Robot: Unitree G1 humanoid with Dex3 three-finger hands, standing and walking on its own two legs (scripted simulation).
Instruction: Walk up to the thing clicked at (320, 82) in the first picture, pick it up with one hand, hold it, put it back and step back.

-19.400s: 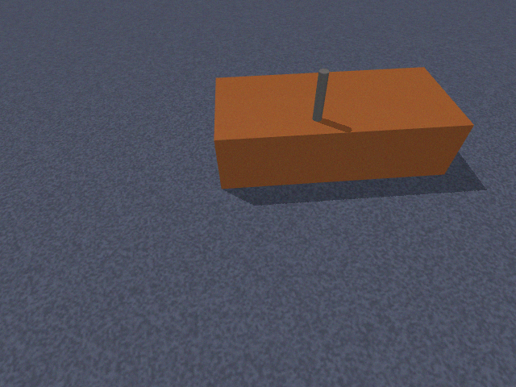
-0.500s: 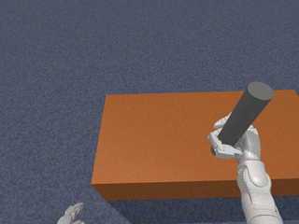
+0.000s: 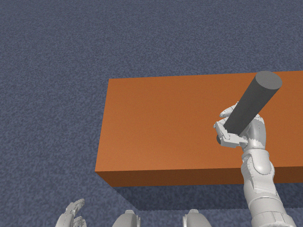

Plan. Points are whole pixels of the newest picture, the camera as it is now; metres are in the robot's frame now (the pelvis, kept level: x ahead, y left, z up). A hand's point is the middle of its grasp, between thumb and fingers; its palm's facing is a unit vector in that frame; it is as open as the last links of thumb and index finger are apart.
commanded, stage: crouch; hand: right
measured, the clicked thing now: (241, 116) +0.37 -0.19 +0.08
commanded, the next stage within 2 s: lower in 0.98 s
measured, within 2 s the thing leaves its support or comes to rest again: neither
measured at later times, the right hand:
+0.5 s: hand (213, 129) +0.44 -0.18 -0.11, palm faces +0.08 +1.00 +0.02, open 5.8 cm
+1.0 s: hand (210, 131) +0.46 -0.19 -0.17, palm faces +0.06 +1.00 +0.01, open 5.8 cm
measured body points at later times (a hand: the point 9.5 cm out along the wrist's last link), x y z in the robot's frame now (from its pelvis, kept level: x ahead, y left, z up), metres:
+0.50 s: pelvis -0.03 +0.00 -0.12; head +0.14 -0.01 +0.30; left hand +0.07 +0.26 -0.25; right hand +0.43 -0.23 -0.11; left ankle +0.02 +0.14 -0.67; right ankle +0.03 -0.13 -0.67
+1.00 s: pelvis -0.04 +0.00 -0.18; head +0.15 -0.02 +0.22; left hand +0.05 +0.27 -0.31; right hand +0.45 -0.24 -0.17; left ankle +0.02 +0.14 -0.67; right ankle +0.02 -0.13 -0.67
